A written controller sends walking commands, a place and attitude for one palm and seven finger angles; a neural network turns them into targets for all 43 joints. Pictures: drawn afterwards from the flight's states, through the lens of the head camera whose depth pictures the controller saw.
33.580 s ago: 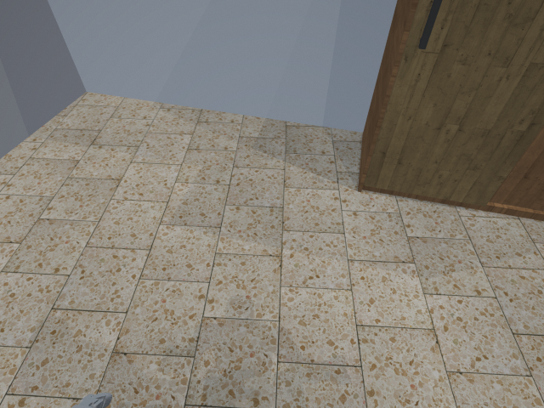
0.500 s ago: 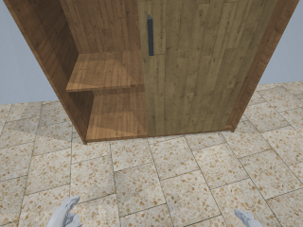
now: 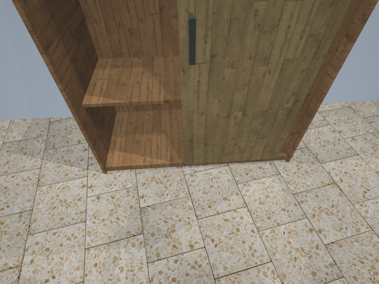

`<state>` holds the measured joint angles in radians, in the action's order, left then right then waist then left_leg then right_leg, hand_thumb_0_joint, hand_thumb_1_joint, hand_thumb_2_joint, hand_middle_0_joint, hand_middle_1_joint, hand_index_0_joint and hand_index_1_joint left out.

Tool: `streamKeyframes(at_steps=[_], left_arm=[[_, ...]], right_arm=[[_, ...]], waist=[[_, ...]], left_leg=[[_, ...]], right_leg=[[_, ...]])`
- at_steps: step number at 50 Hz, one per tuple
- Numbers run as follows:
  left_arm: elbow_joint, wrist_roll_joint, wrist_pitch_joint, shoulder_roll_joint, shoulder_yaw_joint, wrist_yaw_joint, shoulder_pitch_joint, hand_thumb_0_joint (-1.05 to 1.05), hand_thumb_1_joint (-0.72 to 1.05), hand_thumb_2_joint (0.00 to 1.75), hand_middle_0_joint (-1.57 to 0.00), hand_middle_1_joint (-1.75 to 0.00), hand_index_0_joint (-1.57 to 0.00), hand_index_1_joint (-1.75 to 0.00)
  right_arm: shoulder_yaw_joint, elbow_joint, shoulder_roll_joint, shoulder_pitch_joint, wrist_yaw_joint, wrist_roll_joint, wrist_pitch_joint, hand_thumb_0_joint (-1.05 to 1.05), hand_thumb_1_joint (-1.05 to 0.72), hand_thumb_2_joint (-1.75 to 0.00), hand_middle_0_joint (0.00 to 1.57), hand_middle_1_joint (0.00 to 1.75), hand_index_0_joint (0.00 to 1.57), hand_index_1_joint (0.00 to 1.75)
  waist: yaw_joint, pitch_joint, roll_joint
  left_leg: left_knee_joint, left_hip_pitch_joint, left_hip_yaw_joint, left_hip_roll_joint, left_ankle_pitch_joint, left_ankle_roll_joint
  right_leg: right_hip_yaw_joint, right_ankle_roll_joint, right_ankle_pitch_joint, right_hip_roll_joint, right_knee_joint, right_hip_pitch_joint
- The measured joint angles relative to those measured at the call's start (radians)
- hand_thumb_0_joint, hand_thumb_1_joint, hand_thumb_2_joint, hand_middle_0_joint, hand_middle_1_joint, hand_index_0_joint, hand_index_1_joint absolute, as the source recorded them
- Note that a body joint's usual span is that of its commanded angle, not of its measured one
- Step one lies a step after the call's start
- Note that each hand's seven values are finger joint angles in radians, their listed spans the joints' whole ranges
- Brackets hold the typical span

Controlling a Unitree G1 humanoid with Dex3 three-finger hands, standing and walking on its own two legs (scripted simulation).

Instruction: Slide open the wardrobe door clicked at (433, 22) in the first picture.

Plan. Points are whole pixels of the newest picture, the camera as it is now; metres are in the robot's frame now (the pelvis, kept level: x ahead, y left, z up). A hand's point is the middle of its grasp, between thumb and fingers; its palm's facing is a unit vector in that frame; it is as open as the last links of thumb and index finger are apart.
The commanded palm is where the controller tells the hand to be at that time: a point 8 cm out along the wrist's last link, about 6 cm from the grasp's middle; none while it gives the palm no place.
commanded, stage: let the arm hang, fingers relaxed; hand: left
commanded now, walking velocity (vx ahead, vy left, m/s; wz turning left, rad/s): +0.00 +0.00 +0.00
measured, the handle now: (191, 39) +0.88 +0.03 +0.09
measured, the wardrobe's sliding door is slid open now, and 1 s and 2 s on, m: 0.50 0.50 0.50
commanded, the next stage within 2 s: look to check the result in 0.40 s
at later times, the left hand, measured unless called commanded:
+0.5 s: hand out of the picture +0.04 +0.17 -0.17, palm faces -0.01 -0.98 -0.19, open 7.3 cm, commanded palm none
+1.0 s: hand out of the picture +0.07 +0.18 -0.17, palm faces -0.02 -0.98 -0.21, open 7.4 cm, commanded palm none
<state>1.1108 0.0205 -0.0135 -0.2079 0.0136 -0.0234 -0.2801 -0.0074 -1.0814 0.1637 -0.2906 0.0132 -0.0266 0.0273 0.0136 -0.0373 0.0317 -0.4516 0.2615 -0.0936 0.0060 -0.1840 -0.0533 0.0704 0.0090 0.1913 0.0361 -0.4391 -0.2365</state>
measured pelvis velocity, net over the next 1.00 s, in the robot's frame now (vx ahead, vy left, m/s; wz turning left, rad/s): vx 0.04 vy -0.01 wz -0.01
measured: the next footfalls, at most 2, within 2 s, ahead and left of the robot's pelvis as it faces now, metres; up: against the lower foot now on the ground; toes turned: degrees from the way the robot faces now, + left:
none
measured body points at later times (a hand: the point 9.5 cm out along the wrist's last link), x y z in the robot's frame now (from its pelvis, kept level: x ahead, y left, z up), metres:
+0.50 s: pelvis +0.02 +0.00 +0.00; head +0.04 +0.00 +0.45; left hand +0.04 +0.23 -0.16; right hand +0.04 -0.23 -0.16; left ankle +0.04 +0.08 -0.74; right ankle +0.03 -0.13 -0.74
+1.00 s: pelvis +0.04 -0.01 +0.01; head +0.06 -0.01 +0.46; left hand +0.07 +0.23 -0.15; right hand +0.07 -0.25 -0.15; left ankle +0.04 +0.08 -0.74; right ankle +0.03 -0.13 -0.74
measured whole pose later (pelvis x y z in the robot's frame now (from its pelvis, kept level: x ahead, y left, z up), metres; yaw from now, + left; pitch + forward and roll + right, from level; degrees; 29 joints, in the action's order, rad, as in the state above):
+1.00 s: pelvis +0.04 -0.01 +0.01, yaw +0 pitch -1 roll +0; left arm 1.15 0.02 0.02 -0.20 0.00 -0.02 -0.20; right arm 0.00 -1.15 0.20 -0.18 0.02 -0.02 0.00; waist 0.01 -0.04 -0.01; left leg -0.36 0.14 -0.10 0.01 -0.20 -0.04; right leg 0.06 0.01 0.22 0.03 -0.36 -0.13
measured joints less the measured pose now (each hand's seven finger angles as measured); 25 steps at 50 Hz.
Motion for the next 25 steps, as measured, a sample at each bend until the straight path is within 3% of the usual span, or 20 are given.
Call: streamKeyframes(at_steps=[12, 25], left_arm=[[0.012, 0.002, 0.018, 0.050, -0.008, -0.001, 0.047, 0.00, 0.91, 0.90, -0.20, -0.30, -0.20, -0.30], [0.036, -0.001, 0.024, 0.044, -0.009, 0.000, 0.050, 0.00, 0.92, 0.90, -0.20, -0.30, -0.20, -0.30]], right_arm=[[-0.002, -0.028, -0.001, 0.044, 0.005, 0.002, -0.017, 0.01, -0.92, -0.90, 0.20, 0.30, 0.20, 0.30], [0.002, -0.044, 0.003, 0.071, 0.009, 0.005, -0.023, 0.00, -0.91, -0.90, 0.20, 0.30, 0.19, 0.30]], waist=[[-0.002, 0.007, -0.022], [-0.003, -0.005, -0.030]], left_leg=[[0.036, -0.033, -0.010, 0.011, 0.004, -0.003], [0.059, -0.066, -0.007, 0.006, -0.004, 0.006]], right_leg=[[-0.011, 0.008, 0.007, 0.009, 0.009, 0.017], [-0.008, 0.003, 0.013, 0.001, 0.039, 0.054]])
